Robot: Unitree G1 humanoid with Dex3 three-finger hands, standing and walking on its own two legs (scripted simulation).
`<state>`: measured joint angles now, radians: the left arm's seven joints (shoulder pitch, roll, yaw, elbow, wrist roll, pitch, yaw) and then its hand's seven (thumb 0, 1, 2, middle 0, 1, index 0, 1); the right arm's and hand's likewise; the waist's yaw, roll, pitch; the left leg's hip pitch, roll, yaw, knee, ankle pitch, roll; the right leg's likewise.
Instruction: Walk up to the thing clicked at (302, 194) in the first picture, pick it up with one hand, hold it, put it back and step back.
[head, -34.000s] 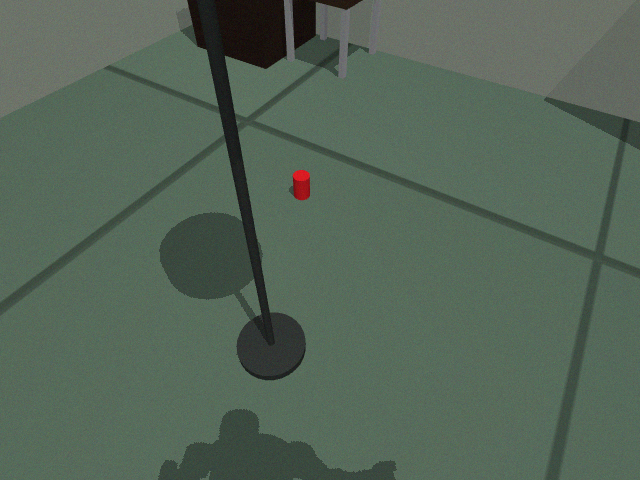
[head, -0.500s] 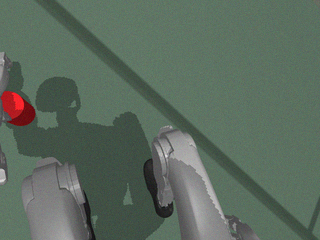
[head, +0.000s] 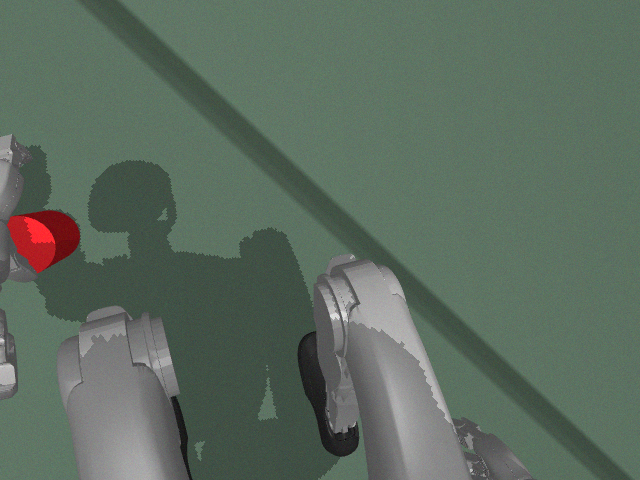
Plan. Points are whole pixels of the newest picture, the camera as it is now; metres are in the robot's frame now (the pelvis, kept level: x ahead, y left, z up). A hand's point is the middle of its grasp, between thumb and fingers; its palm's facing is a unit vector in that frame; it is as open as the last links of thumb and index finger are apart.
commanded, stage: rest palm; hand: left
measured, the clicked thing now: (37, 240) +0.43 +0.27 -0.26
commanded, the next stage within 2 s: close in 0.72 s
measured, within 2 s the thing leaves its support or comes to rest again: neither
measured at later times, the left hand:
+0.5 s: hand (6, 259) +0.40 +0.29 -0.22, palm faces -0.41 -0.26 -0.87, open 15.9 cm
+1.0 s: hand (2, 256) +0.41 +0.30 -0.22, palm faces -0.38 -0.31 -0.87, open 15.7 cm
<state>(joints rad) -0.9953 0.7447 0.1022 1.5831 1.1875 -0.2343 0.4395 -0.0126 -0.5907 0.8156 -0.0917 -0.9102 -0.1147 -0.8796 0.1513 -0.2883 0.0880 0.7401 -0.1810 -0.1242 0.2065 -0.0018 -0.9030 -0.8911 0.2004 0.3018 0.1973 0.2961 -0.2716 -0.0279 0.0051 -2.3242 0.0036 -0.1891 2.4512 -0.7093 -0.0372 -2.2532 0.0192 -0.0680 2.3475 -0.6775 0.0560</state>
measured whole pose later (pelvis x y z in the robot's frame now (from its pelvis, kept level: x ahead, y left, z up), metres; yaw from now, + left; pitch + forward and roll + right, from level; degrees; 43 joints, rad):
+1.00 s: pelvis +0.00 +0.01 -0.01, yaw -2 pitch +28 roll -13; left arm -0.98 0.86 0.05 1.87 1.19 -0.47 0.73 -0.02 -0.61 0.62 -0.11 -0.76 -0.11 -0.76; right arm 0.08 -0.33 0.18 0.84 -0.32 -0.28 0.30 0.00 -0.90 -0.90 0.20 0.30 0.20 0.30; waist -0.29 -0.08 0.05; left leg -2.31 -0.01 -0.24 2.52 -0.72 -0.02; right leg -2.19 0.03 -0.11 2.37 -0.69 0.06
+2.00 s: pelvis +0.00 +0.01 +0.01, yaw -1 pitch +34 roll -12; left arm -0.77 0.73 0.26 1.17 0.83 -0.43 0.34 -0.01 -0.56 0.46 -0.30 -0.38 -0.24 -0.45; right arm 0.15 -0.30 0.07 0.73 -0.18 -0.09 0.25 0.00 -0.90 -0.90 0.20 0.30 0.20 0.30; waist -0.21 0.01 -0.05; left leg -2.31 -0.01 -0.22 2.43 -0.72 -0.03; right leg -2.21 0.00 -0.10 2.29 -0.70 0.06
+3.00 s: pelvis -0.01 +0.01 +0.08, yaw +2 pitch +33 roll -8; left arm -0.63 0.81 0.46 0.94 0.28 -0.50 -0.28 -0.01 -0.60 0.29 -0.10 -0.23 -0.05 -0.28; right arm 0.10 -0.30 0.06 0.66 -0.07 0.05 0.06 0.00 -0.84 -0.88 0.20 0.30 0.20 0.30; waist -0.14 0.01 -0.10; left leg -2.11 0.01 -0.14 2.20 -0.67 -0.01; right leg -2.03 0.00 -0.05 2.10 -0.65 0.04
